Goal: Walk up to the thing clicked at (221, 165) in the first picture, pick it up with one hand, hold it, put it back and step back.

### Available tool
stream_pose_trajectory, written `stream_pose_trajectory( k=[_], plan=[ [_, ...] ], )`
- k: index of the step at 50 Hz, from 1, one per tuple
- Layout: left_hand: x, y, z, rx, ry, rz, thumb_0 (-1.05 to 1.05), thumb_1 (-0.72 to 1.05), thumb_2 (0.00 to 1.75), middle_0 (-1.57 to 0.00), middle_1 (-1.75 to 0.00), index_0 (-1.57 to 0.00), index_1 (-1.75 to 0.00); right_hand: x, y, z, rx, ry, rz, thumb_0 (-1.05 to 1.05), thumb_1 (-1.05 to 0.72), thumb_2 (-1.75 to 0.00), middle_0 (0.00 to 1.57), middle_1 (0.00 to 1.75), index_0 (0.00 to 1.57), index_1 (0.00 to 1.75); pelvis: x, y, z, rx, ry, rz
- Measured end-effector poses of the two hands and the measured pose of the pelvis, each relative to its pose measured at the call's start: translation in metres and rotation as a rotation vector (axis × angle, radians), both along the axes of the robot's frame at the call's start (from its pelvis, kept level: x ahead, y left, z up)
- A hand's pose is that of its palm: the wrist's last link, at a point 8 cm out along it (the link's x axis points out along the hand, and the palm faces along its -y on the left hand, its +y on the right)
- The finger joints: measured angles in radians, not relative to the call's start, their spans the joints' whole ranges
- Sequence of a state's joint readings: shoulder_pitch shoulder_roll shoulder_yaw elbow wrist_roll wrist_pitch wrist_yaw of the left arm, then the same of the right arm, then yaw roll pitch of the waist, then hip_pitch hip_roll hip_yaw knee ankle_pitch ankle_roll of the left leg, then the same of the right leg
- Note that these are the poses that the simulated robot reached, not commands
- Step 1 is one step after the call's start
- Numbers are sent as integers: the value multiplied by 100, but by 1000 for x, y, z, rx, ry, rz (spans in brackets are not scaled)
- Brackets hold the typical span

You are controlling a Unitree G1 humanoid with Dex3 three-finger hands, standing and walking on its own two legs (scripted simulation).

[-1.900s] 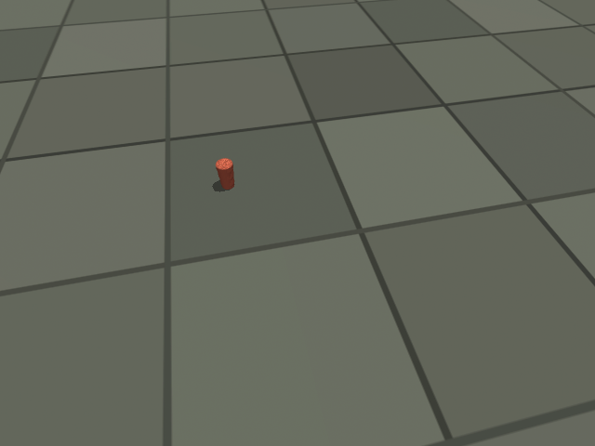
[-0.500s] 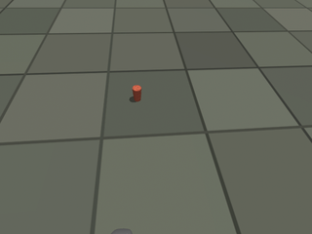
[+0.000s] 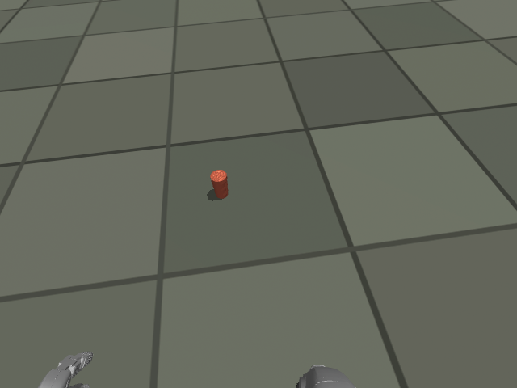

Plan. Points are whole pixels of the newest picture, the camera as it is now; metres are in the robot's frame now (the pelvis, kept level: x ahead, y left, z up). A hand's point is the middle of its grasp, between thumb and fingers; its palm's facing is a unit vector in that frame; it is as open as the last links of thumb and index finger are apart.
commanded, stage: walk up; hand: left
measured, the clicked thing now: (220, 185) +1.08 +0.19 -0.68
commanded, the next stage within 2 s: none
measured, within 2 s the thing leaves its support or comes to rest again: neither
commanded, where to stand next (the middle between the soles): +0.74 -0.01 m, yaw +0 degrees
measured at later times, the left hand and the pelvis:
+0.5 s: hand (104, 336) +0.24 +0.30 -0.15, palm faces -0.03 -0.94 -0.33, open 7.4 cm; pelvis +0.22 +0.03 +0.01, yaw +0 degrees
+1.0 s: hand (156, 205) +0.51 +0.24 -0.10, palm faces -0.02 -0.91 -0.41, open 7.3 cm; pelvis +0.42 -0.03 +0.02, yaw +0 degrees
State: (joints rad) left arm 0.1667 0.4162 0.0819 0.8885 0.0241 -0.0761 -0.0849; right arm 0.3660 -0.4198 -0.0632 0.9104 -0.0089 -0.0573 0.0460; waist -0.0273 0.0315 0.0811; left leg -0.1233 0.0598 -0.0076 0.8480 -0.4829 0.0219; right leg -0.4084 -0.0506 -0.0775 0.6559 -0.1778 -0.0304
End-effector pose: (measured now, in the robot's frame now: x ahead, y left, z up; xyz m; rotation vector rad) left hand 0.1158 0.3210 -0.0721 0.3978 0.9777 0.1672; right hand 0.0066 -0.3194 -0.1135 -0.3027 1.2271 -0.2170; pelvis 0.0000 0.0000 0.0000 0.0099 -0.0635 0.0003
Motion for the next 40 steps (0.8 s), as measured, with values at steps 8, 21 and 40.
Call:
stream_pose_trajectory(
  k=[8, 21, 40],
  plan=[
    [22, -19, 11, -28, 44, 60, 0, 91, 89, -21, -30, -21, -30, 116, -6, 21, 18, -79, 89, 1, -91, -90, 20, 30, 21, 30, 65, -8, 20, -17, 7, 7],
    [73, 24, -36, -63, 232, 136, 0, 90, 89, -21, -30, -21, -30, 283, 17, 47, -89, -153, 173, 1, -91, -90, 20, 30, 21, 30, 192, 21, 5, -25, 26, 13],
    [314, -4, -2, -23, 126, -3, 0, 91, 90, -20, -30, -20, -30, 360, -8, 31, -24, -75, 30, 1, -90, -90, 20, 30, 21, 30, 347, -4, 15, 23, 21, -22]
  ],
)
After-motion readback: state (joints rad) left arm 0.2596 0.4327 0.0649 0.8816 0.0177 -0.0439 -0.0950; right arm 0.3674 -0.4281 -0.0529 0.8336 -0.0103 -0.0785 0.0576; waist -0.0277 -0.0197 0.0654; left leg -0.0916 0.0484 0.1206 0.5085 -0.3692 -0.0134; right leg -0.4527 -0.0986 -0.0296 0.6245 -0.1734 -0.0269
